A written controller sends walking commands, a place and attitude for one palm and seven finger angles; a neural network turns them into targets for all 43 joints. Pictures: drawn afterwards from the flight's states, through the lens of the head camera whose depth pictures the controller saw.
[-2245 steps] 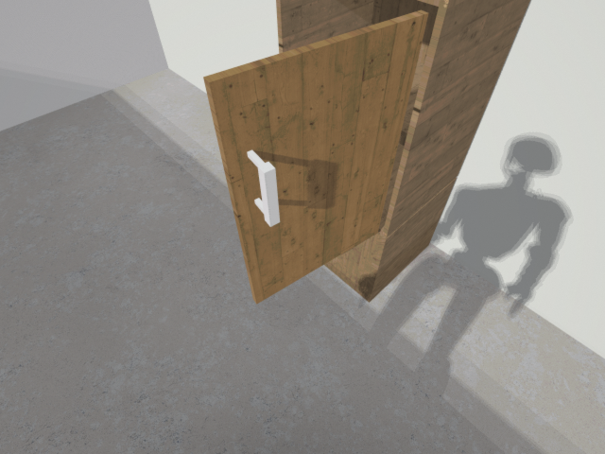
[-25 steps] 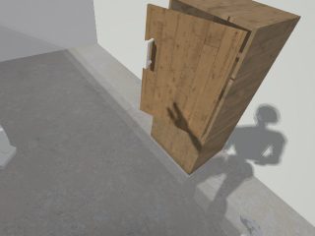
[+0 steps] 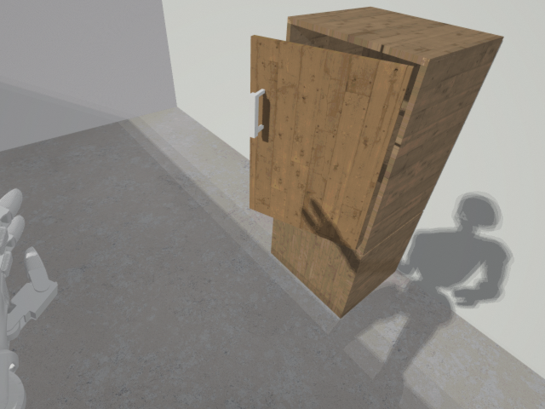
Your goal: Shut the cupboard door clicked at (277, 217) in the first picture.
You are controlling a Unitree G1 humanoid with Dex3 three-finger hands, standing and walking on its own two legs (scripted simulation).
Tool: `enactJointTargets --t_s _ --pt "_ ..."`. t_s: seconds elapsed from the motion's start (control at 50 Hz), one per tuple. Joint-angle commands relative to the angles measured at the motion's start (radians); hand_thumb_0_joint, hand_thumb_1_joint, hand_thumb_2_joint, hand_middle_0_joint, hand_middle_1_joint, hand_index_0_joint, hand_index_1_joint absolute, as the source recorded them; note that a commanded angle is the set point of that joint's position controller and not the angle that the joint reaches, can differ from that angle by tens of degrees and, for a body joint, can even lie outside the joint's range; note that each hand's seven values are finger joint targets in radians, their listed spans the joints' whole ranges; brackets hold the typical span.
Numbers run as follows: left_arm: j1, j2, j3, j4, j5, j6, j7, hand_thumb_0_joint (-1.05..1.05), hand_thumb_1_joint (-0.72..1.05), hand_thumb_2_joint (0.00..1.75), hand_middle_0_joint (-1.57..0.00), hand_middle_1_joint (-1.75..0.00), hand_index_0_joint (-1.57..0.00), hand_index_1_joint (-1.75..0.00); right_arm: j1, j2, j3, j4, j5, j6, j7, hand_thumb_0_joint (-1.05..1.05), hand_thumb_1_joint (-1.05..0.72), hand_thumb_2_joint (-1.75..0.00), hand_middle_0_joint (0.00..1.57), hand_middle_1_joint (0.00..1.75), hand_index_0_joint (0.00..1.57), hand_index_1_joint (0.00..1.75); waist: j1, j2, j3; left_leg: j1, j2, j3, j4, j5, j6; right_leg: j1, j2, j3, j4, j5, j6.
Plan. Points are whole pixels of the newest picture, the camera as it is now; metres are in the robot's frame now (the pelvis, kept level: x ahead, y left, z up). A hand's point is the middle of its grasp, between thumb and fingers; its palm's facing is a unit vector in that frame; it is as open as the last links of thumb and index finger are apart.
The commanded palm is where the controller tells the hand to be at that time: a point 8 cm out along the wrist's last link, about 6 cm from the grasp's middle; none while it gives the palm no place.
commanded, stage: let the arm hang, fingers relaxed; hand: left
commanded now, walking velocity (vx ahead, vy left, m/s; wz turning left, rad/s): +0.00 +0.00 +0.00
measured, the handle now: (257, 113) +0.87 +0.10 +0.07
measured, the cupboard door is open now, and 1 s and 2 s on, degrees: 22 22 22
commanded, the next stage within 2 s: look to check the result in 1.10 s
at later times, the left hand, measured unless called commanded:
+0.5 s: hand out of the picture -0.03 +0.21 -0.17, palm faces +0.05 -0.97 -0.22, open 7.2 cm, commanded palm none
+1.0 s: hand out of the picture -0.02 +0.20 -0.16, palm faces +0.02 -0.98 -0.19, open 7.4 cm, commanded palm none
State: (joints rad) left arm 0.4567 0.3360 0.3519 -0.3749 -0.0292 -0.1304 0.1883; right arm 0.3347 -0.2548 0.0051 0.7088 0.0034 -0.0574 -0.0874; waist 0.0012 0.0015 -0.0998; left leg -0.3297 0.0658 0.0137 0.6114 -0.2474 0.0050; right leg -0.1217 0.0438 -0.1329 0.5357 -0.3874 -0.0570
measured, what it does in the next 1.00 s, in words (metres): stands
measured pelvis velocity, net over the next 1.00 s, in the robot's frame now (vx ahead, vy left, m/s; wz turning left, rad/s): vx -0.01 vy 0.02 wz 0.00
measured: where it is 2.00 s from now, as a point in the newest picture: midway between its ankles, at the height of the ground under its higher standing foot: outside the picture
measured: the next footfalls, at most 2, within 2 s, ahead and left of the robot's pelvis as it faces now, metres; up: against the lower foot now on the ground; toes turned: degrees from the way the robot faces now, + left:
none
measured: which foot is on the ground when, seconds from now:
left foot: down 0.00-1.00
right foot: down 0.00-1.00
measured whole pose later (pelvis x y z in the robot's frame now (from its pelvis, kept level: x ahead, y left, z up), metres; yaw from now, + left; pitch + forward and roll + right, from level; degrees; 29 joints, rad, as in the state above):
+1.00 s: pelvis -0.01 +0.02 +0.02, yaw +0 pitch -2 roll +0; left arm 0.30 0.17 0.00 1.14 0.02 0.00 0.02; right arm 0.28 -0.17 0.00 1.13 -0.01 0.01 -0.03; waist -0.01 0.00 0.01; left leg -0.24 0.01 0.04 0.40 -0.13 0.01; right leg -0.12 -0.01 -0.01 0.42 -0.26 0.00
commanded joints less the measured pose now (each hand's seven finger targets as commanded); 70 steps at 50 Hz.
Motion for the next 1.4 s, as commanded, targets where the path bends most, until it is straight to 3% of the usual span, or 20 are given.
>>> enactJointTargets --t_s 0.0,0.02,0.04,0.06,0.1,0.12,0.14,0.16,0.18,0.22,0.26,0.3,0.32,0.36,0.44,0.56,0.64,0.84,1.18,1.38 --pt "-0.062 0.046 -0.257 0.466 0.048 0.124 -0.165 0.0 0.9 0.9 -0.2 -0.3 -0.2 -0.3 -0.129 -0.29 -0.073 -0.066 -0.008 -0.045 0.091 0.0 -0.9 -0.9 0.2 0.3 0.2 0.3 -0.024 0.184 0.076 0.108 0.208 -0.237 -0.101 0.751 0.137 -0.281 -0.118 0.094 0.226 0.12 0.058" --pt "-0.057 0.005 -0.254 0.452 0.043 0.161 -0.171 0.0 0.9 0.9 -0.2 -0.3 -0.2 -0.3 -0.14 -0.231 -0.056 -0.085 -0.004 -0.011 0.077 0.0 -0.9 -0.9 0.2 0.3 0.2 0.3 -0.015 0.211 0.086 0.056 0.218 -0.255 -0.153 0.738 0.173 -0.262 -0.084 0.102 0.277 -0.088 0.07" --pt "-0.097 -0.006 -0.261 0.49 0.048 0.165 -0.173 0.0 0.9 0.9 -0.2 -0.3 -0.2 -0.3 -0.144 -0.216 -0.052 -0.076 -0.022 -0.003 0.073 0.0 -0.9 -0.9 0.2 0.3 0.2 0.3 -0.018 0.211 0.071 0.002 0.221 -0.276 -0.19 0.652 0.181 -0.256 -0.069 0.127 0.326 -0.172 0.068" --pt "-0.121 0.0 -0.273 0.543 0.045 0.163 -0.177 0.0 0.9 0.9 -0.2 -0.3 -0.2 -0.3 -0.145 -0.203 -0.047 -0.076 -0.029 0.003 0.072 0.0 -0.9 -0.9 0.2 0.3 0.2 0.3 -0.017 0.152 0.065 -0.029 0.21 -0.277 -0.212 0.52 0.179 -0.227 -0.063 0.145 0.328 -0.188 0.063" --pt "-0.1 0.027 -0.285 0.667 0.051 0.145 -0.185 0.0 0.9 0.9 -0.2 -0.3 -0.2 -0.3 -0.169 -0.202 -0.039 -0.075 -0.037 0.014 0.071 0.0 -0.9 -0.9 0.2 0.3 0.2 0.3 0.025 0.001 -0.018 0.019 0.157 -0.217 -0.133 0.451 0.131 -0.11 -0.072 0.132 0.098 -0.01 0.051" --pt "-0.099 0.064 -0.282 0.723 0.052 0.14 -0.184 0.0 0.9 0.9 -0.2 -0.3 -0.2 -0.3 -0.185 -0.192 -0.037 -0.081 -0.024 0.022 0.072 0.0 -0.9 -0.9 0.2 0.3 0.2 0.3 0.031 -0.092 -0.062 -0.009 0.097 -0.161 -0.085 0.314 0.088 -0.02 -0.088 0.157 -0.011 0.133 0.043" --pt "-0.121 0.105 -0.285 0.774 0.054 0.133 -0.183 0.0 0.9 0.9 -0.2 -0.3 -0.2 -0.3 -0.193 -0.16 -0.033 -0.082 -0.011 0.033 0.073 0.0 -0.9 -0.9 0.2 0.3 0.2 0.3 0.023 -0.188 -0.076 -0.038 0.011 -0.097 -0.032 0.124 0.038 -0.026 -0.175 0.261 -0.095 0.171 0.02" --pt "-0.143 0.103 -0.291 0.845 0.057 0.131 -0.184 0.0 0.9 0.9 -0.2 -0.3 -0.2 -0.3 -0.167 -0.108 -0.03 -0.051 -0.018 0.043 0.079 0.0 -0.9 -0.9 0.2 0.3 0.2 0.3 0.001 -0.229 -0.051 -0.028 -0.05 -0.05 0.019 -0.039 0.0 -0.112 -0.267 0.338 -0.171 0.138 -0.03" --pt "-0.191 0.115 -0.299 0.891 0.055 0.134 -0.182 0.0 0.9 0.9 -0.2 -0.3 -0.2 -0.3 -0.125 -0.108 -0.031 -0.012 -0.022 0.055 0.084 0.0 -0.9 -0.9 0.2 0.3 0.2 0.3 -0.027 -0.198 -0.018 0.026 -0.067 -0.02 0.076 -0.138 -0.011 -0.219 -0.309 0.353 -0.214 -0.015 -0.085" --pt "-0.261 0.078 -0.31 0.963 0.056 0.14 -0.172 0.0 0.9 0.9 -0.2 -0.3 -0.2 -0.3 -0.133 -0.094 -0.036 0.035 -0.033 0.076 0.078 0.0 -0.9 -0.9 0.2 0.3 0.2 0.3 -0.039 -0.123 0.061 0.061 -0.06 -0.016 0.11 -0.102 -0.01 -0.302 -0.266 0.33 -0.232 -0.029 -0.093" --pt "-0.243 0.049 -0.317 1.052 0.049 0.134 -0.172 0.0 0.9 0.9 -0.2 -0.3 -0.2 -0.3 -0.102 -0.065 -0.027 0.081 -0.031 0.069 0.077 0.0 -0.9 -0.9 0.2 0.3 0.2 0.3 -0.048 -0.004 0.055 0.116 -0.029 -0.044 -0.032 0.133 -0.001 -0.25 -0.207 0.264 -0.127 0.18 -0.05" --pt "-0.173 -0.005 -0.312 1.121 0.047 0.131 -0.168 0.0 0.9 0.9 -0.2 -0.3 -0.2 -0.3 -0.101 -0.085 -0.029 0.114 -0.031 0.056 0.067 0.0 -0.9 -0.9 0.2 0.3 0.2 0.3 -0.019 0.111 0.01 0.122 0.042 -0.12 -0.109 0.295 0.024 -0.15 -0.134 0.19 -0.076 0.248 0.009" --pt "-0.14 -0.023 -0.312 1.154 0.047 0.135 -0.164 0.0 0.9 0.9 -0.2 -0.3 -0.2 -0.3 -0.106 -0.084 -0.032 0.133 -0.031 0.058 0.065 0.0 -0.9 -0.9 0.2 0.3 0.2 0.3 -0.005 0.134 0.012 0.084 0.058 -0.129 -0.148 0.198 0.031 -0.109 -0.123 0.183 -0.108 0.161 0.015" --pt "-0.134 -0.008 -0.313 1.22 0.046 0.144 -0.166 0.0 0.9 0.9 -0.2 -0.3 -0.2 -0.3 -0.118 -0.069 -0.031 0.17 -0.026 0.069 0.066 0.0 -0.9 -0.9 0.2 0.3 0.2 0.3 0.0 0.164 0.097 0.025 0.033 -0.131 -0.203 0.005 0.021 -0.124 -0.122 0.197 -0.157 0.043 0.007" --pt "-0.115 -0.024 -0.322 1.319 0.043 0.141 -0.169 0.0 0.9 0.9 -0.2 -0.3 -0.2 -0.3 -0.062 -0.051 -0.033 0.236 -0.023 0.074 0.061 0.0 -0.9 -0.9 0.2 0.3 0.2 0.3 -0.008 0.067 0.156 0.044 0.03 -0.128 -0.26 -0.089 0.018 -0.151 -0.119 0.196 -0.209 0.006 0.004" --pt "-0.077 -0.029 -0.326 1.412 0.043 0.13 -0.167 0.0 0.9 0.9 -0.2 -0.3 -0.2 -0.3 -0.026 -0.056 -0.039 0.304 -0.016 0.061 0.057 0.0 -0.9 -0.9 0.2 0.3 0.2 0.3 -0.007 -0.007 0.124 0.104 0.04 -0.112 -0.288 -0.041 0.023 -0.124 -0.124 0.19 -0.22 0.06 0.009" --pt "-0.071 -0.033 -0.328 1.45 0.043 0.128 -0.164 0.0 0.9 0.9 -0.2 -0.3 -0.2 -0.3 -0.022 -0.05 -0.037 0.34 -0.014 0.058 0.055 0.0 -0.9 -0.9 0.2 0.3 0.2 0.3 -0.004 -0.002 0.179 0.101 0.041 -0.102 -0.306 -0.032 0.023 -0.144 -0.125 0.188 -0.228 0.065 0.012" --pt "-0.073 -0.038 -0.329 1.488 0.044 0.126 -0.159 0.0 0.9 0.9 -0.2 -0.3 -0.2 -0.3 -0.019 -0.035 -0.035 0.379 -0.015 0.057 0.055 0.0 -0.9 -0.9 0.2 0.3 0.2 0.3 -0.006 0.012 0.201 0.121 0.034 -0.083 -0.314 -0.012 0.02 -0.149 -0.131 0.192 -0.236 0.073 0.017" --pt "-0.112 -0.02 -0.322 1.488 0.043 0.118 -0.157 0.0 0.9 0.9 -0.2 -0.3 -0.2 -0.3 -0.035 -0.052 -0.036 0.387 -0.013 0.051 0.053 0.0 -0.9 -0.9 0.2 0.3 0.2 0.3 -0.006 0.011 0.172 0.157 0.037 -0.071 -0.289 0.109 0.019 -0.104 -0.134 0.197 -0.245 0.154 0.015" --pt "-0.135 0.007 -0.317 1.486 0.044 0.118 -0.16 0.0 0.9 0.9 -0.2 -0.3 -0.2 -0.3 -0.061 -0.086 -0.04 0.384 -0.012 0.051 0.053 0.0 -0.9 -0.9 0.2 0.3 0.2 0.3 -0.007 0.009 0.17 0.17 0.042 -0.077 -0.301 0.087 0.02 -0.098 -0.133 0.202 -0.253 0.139 0.013"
